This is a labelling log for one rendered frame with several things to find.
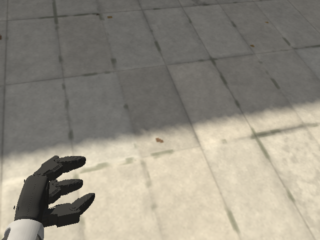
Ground robot left hand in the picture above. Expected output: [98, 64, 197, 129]
[13, 155, 95, 228]

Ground left robot forearm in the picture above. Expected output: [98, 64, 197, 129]
[2, 219, 44, 240]

